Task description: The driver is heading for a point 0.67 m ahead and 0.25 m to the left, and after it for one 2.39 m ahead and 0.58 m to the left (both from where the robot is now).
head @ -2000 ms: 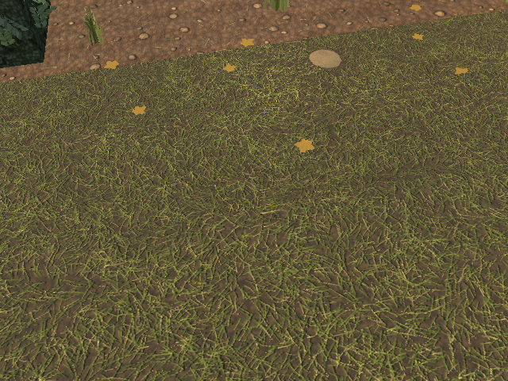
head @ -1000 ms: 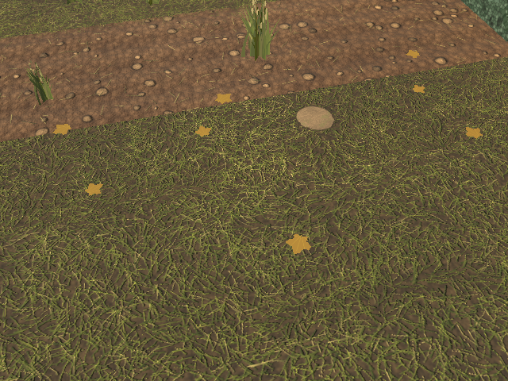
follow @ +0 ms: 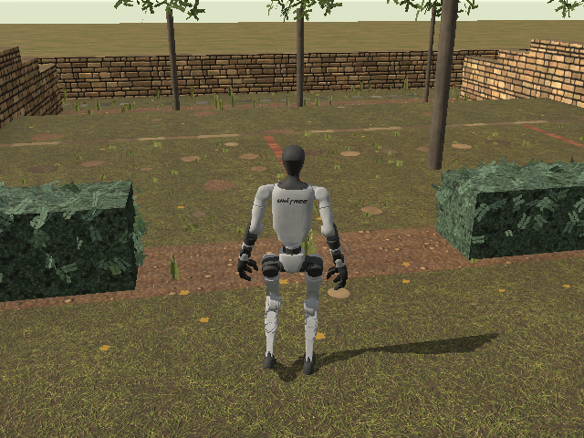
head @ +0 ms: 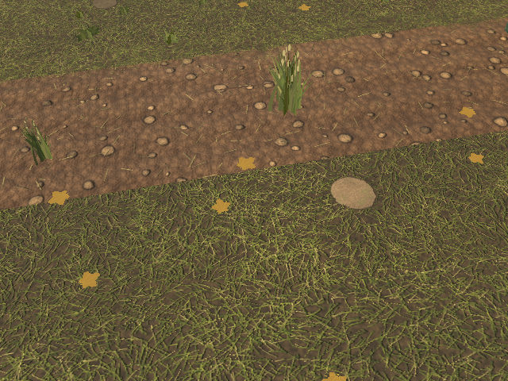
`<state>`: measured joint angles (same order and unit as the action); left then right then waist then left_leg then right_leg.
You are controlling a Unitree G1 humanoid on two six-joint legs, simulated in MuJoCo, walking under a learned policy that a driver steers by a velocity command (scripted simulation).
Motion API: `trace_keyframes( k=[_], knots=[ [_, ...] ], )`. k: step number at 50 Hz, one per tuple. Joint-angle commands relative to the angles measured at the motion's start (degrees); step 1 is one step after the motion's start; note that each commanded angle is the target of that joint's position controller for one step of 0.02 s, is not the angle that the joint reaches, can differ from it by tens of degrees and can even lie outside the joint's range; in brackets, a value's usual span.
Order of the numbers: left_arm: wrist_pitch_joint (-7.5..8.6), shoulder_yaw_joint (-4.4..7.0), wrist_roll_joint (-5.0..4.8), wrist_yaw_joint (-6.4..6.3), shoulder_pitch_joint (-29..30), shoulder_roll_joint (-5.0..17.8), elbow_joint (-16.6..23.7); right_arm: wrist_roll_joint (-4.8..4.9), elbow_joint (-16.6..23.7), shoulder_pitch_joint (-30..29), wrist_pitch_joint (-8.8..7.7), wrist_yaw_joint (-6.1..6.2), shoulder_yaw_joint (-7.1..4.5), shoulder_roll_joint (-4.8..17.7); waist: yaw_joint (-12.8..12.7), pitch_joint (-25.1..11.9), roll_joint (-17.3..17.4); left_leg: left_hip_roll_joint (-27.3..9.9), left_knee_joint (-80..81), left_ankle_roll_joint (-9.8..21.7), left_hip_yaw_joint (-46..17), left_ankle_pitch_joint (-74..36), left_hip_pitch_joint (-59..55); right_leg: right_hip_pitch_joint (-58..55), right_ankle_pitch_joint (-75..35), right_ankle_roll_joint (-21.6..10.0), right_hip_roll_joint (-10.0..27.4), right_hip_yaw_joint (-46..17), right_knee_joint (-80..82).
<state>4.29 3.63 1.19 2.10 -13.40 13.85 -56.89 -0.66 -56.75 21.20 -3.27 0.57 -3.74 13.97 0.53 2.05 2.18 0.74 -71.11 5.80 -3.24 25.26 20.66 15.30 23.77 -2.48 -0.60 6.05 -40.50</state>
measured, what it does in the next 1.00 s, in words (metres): goes down, turning left: left foot 0.17 m lower, then right foot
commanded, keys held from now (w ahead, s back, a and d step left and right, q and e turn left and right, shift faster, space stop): w+q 0.92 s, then q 0.08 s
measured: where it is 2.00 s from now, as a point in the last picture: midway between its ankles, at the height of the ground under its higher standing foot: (221, 380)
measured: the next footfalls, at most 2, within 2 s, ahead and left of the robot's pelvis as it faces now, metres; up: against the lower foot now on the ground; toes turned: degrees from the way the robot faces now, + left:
left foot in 0.38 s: +0.36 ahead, +0.10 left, -0.17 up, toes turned +15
right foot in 0.78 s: +0.65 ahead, +0.01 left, -0.17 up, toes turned +28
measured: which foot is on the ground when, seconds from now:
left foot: up 0.00-0.36, down 0.38-0.78, up 0.80-1.00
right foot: down 0.00-0.38, up 0.40-0.76, down 0.78-1.00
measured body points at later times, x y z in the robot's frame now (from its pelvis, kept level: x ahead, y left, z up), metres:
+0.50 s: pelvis +0.29 +0.04 -0.17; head +0.35 +0.06 +0.28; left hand +0.25 +0.29 -0.31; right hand +0.43 -0.19 -0.31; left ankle +0.32 +0.09 -0.89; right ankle +0.21 -0.11 -0.69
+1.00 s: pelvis +0.54 +0.06 -0.14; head +0.57 +0.05 +0.30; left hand +0.47 +0.34 -0.25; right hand +0.78 -0.13 -0.27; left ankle +0.49 +0.19 -0.80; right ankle +0.61 -0.01 -0.89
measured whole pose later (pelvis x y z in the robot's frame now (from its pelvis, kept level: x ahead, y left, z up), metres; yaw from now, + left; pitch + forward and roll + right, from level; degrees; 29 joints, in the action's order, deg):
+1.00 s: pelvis +0.54 +0.06 -0.14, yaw +33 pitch -1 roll +0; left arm 3.6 2.7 1.1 0.2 -14.8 13.4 -46.8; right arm -1.2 -45.6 13.7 1.5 -1.5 -5.2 19.4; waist -0.1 2.5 3.2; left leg -0.3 -64.8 2.4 -2.4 16.9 32.6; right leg 11.4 11.2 -1.9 0.6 5.7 -23.4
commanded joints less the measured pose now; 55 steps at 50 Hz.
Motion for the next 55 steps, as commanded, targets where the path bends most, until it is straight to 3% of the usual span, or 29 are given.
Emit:
trace_keyframes(
  k=[1, 3, 5, 6, 8, 10, 12, 16, 18, 19, 20, 21, 22, 23, 24, 25, 27, 30, 36, 38, 39, 40, 41, 42, 43, 44, 46, 50, 55],
  knots=[
    [1.34, 1.32, 0.27, -0.44, -3.0, 7.2, 0.6, -0.96, 5.1, -2.0, 2.1, -0.25, -1.89, 5.7, 0.5, 6.8, -6.6, -4.7, -1.2, -1.5, -3.0, -3.0, 18.0, -2.5, -16.2, -10.8, 20.8, -22.7, 23.8],
    [2.35, 1.72, 1.34, -1.23, -4.3, 8.1, -0.2, -2.45, 5.3, -3.6, 4.4, -1.67, -1.92, 4.1, 0.7, 7.8, -5.9, -4.6, 1.3, -1.8, -0.9, -13.8, 16.4, 0.9, -14.1, -9.8, 18.6, -16.2, 22.6],
    [4.36, 0.96, 0.75, -1.77, -3.0, 5.3, 0.0, -1.11, 8.0, -12.6, 3.58, -2.57, -2.02, 3.6, 0.3, 8.3, -5.3, -3.9, 13.7, -1.3, -0.8, -28.2, 19.7, -0.4, -5.2, -5.1, 13.9, -9.9, 23.0],
    [5.16, 1.23, 0.57, -1.95, -2.8, 6.1, 0.0, -0.88, 9.3, -15.1, 3.26, -3.08, -1.56, 3.3, 0.3, 8.5, -5.0, -2.6, 23.3, -1.6, 1.2, -36.8, 14.5, 4.9, -0.4, -3.9, 11.4, -6.4, 23.6],
    [5.64, 0.72, 0.72, -2.25, -4.9, 5.0, -0.1, -1.04, 8.7, -14.6, 2.98, -4.46, -1.22, 1.9, -0.5, 5.0, -5.0, -1.4, 29.8, -0.6, 3.4, -52.3, 8.1, 3.6, -0.2, -3.1, 10.2, -2.6, 20.2],
    [4.88, -0.03, 1.2, -3.01, -7.8, 3.5, -0.8, -0.27, 8.3, -16.5, 3.1, -4.54, -1.06, 1.9, -1.7, 5.1, -5.5, -1.7, 32.1, 0.3, 4.3, -58.8, 7.8, 1.1, 2.6, -2.9, 11.0, -1.0, 15.6],
    [4.44, -0.8, 1.47, -2.71, -11.2, 1.9, -0.9, -0.57, 8.9, -19.9, 2.86, -4.24, -0.37, 1.6, -3.4, 6.8, -4.1, -1.3, 36.3, 0.3, 6.5, -60.9, 5.9, 0.7, 4.5, -2.4, 10.4, 0.8, 10.6],
    [2.17, -0.74, 2.27, -4.3, -14.4, 4.6, -1.2, -2.18, 8.5, -20.2, 2.82, -3.58, 0.19, 2.6, -4.3, 9.1, -1.6, -2.1, 47.9, -1.0, 8.8, -54.0, 4.4, -8.4, -6.0, -3.2, 10.4, 2.0, -6.2],
    [0.18, -0.41, 1.94, -5.33, -16.5, 5.9, -1.9, -4.44, 2.8, -4.0, 2.19, -2.24, -0.86, 5.3, 1.7, 2.3, -1.4, -0.5, 55.3, 1.5, 9.9, -48.4, -7.1, -13.6, -26.8, -3.6, 9.2, 2.4, -29.8],
    [-0.45, 0.49, 0.22, -5.04, -13.9, 7.7, -1.3, -4.59, -0.1, 6.3, 1.81, -1.77, -1.99, 6.7, 8.4, -3.2, 1.5, -2.0, 59.5, 5.1, 7.7, -53.7, -21.1, -6.4, -24.8, -2.7, 5.9, 5.4, -51.3],
    [-0.24, 0.15, 0.16, -4.01, -15.1, 3.4, 0.3, -3.44, -1.8, 10.5, 1.55, -1.94, -3.22, 13.0, 5.9, -5.6, 11.6, -9.2, 39.7, 8.2, 3.2, -83.5, -42.1, 20.7, 23.8, -1.8, -0.5, 5.4, -73.5],
    [0.07, -0.55, -1.97, -4.13, -14.8, 3.9, 5.4, -0.88, -0.2, 13.5, 1.23, -2.23, -3.99, 16.5, 6.9, -19.2, 13.2, -20.4, 27.1, 15.2, -12.2, -91.3, -63.4, 40.1, 22.0, -1.6, 3.2, -5.0, -74.5],
    [-0.08, -0.65, -1.4, -4.21, -10.0, 6.0, 6.9, 0.07, 1.6, 12.9, 1.95, -1.76, -3.82, 13.9, 9.5, -23.4, 2.7, -22.1, 34.5, 17.5, -18.7, -71.0, -61.7, 44.3, 15.3, -1.0, 6.0, -6.4, -71.8],
    [0.7, -0.85, 0.75, -4.05, -5.5, 5.2, 8.3, -0.12, 1.7, 11.1, 2.2, -0.51, -2.85, 11.1, 8.1, -17.8, -2.8, -21.7, 41.0, 16.6, -20.9, -53.0, -54.0, 48.2, 6.1, -1.0, 6.6, -8.5, -66.6],
    [1.01, -0.84, 1.3, -3.36, -4.7, 5.3, 9.1, -0.55, 2.5, 5.7, 2.23, 0.99, -2.56, 11.5, 3.7, -14.1, -0.8, -24.6, 47.3, 18.1, -29.3, -26.2, -42.2, 47.9, 0.6, 0.9, 7.5, -9.4, -55.7],
    [0.06, -0.03, 2.04, -2.95, 1.3, 7.6, 10.4, -0.2, 5.0, -1.6, 1.05, 1.5, -1.29, 8.6, 0.5, -3.3, -7.5, -21.4, 52.4, 16.4, -25.8, -32.3, -22.1, 39.9, -2.4, 4.0, 9.4, -9.5, -41.5],
    [-2.11, -0.77, 1.84, -2.52, 2.2, 4.4, 11.4, -0.67, 5.6, -6.2, -0.01, 0.96, -1.32, 9.8, -3.5, 0.2, -5.0, -13.8, 55.6, 15.7, -18.4, -40.9, -1.3, 20.1, -6.4, 6.8, 8.6, -7.8, -25.1],
    [-1.7, -1.75, 0.49, -2.29, 2.6, 1.6, 12.3, 0.71, 5.7, -6.0, -0.76, 0.1, -1.42, 8.4, -2.9, -3.9, -0.6, -6.7, 52.9, 11.1, -10.5, -47.2, 0.0, 8.5, -20.8, 4.7, 6.5, -6.8, -8.9],
    [-1.1, -0.97, 0.33, -1.44, 14.8, 4.2, 17.7, 0.06, 6.2, 3.3, 1.84, -0.38, -1.84, 9.5, 3.0, -0.2, -0.4, -8.0, 48.5, 7.7, -19.9, -34.3, -12.8, 12.2, -15.6, 2.3, 1.6, -7.6, 4.1],
    [0.11, -0.58, 0.26, -1.57, 5.0, 4.9, 15.2, -0.17, 7.8, -0.8, 2.08, 0.09, -2.15, 10.9, -3.1, -1.3, -0.2, -5.2, 41.1, 5.3, -19.0, -33.7, -9.0, -1.1, -13.2, 0.7, -0.4, -8.1, 11.7],
    [1.01, 0.53, 1.21, -2.03, -4.1, 8.7, 13.5, 0.22, 9.7, -2.3, 1.47, -0.18, -1.56, 8.8, -7.6, -6.7, -6.3, -1.1, 27.0, 3.1, -13.9, -29.7, -2.6, -14.0, -8.6, -1.9, 7.2, -16.9, 14.5],
    [0.47, 1.89, 1.3, -2.97, -9.8, 14.9, 13.4, 1.35, 11.9, 1.7, 0.8, -0.37, -1.1, 4.9, -6.9, -15.9, -17.6, 7.7, 8.4, 0.6, -3.7, -2.7, 11.2, -29.8, 1.1, -7.1, 22.4, -38.4, 19.8],
    [-0.98, 2.06, -0.08, -3.13, -8.3, 13.9, 13.1, -0.19, 12.1, 1.8, 1.2, -0.32, -1.78, 8.8, -5.4, -14.1, -16.6, 6.3, 1.3, 0.2, -2.0, 8.2, 20.4, -27.5, 8.2, -9.7, 26.0, -50.5, 24.2],
    [-1.78, 1.08, 0.1, -3.14, -4.7, 9.6, 14.3, -0.9, 11.5, -0.3, 1.76, -0.42, -2.06, 9.4, -4.5, -5.4, -7.9, 2.8, -2.3, -0.1, -2.8, 4.1, 23.0, -21.3, 11.4, -9.1, 23.9, -43.7, 24.3],
    [-2.07, 0.5, 0.43, -2.9, -1.5, 7.0, 14.6, -0.65, 12.0, -2.7, 1.96, -1.08, -1.75, 7.8, -3.5, -0.4, -4.8, 0.9, -1.0, -0.5, -2.1, -0.1, 22.1, -14.7, 5.8, -7.8, 21.2, -35.4, 25.4],
    [-2.06, 0.09, 0.46, -2.66, 0.7, 5.6, 14.7, -0.39, 12.0, -2.3, 2.49, -1.72, -1.54, 6.6, -1.7, 1.0, -6.4, -1.0, 1.4, -1.3, -1.7, -3.2, 19.3, -9.9, -1.2, -6.0, 18.4, -28.5, 26.8],
    [-1.0, 0.16, 0.35, -2.26, 1.5, 5.1, 14.3, -0.54, 11.6, -0.5, 4.14, -2.5, -1.44, 6.2, 0.2, 0.9, -10.0, -2.8, 3.3, -2.8, -1.0, -6.4, 14.7, -5.2, -12.0, -4.8, 15.6, -19.9, 28.1],
    [0.94, 0.47, -0.5, -1.74, -1.4, 6.2, 13.0, -0.49, 14.1, -4.8, 5.18, -2.18, -1.3, 5.7, 1.2, -1.4, -7.5, -2.8, 6.1, -4.6, 0.0, -11.7, 15.8, -7.3, -46.7, -6.9, 16.4, -8.8, 25.5],
    [0.1, -0.33, -1.04, -1.28, -2.1, 6.4, 11.8, -0.63, 15.7, -11.4, 4.42, -2.11, 0.99, 1.9, -0.1, -2.9, -8.7, -0.8, 27.9, -5.1, 2.5, -21.0, 5.7, -4.1, -52.9, -6.8, 12.2, -1.7, 24.3]
  ],
)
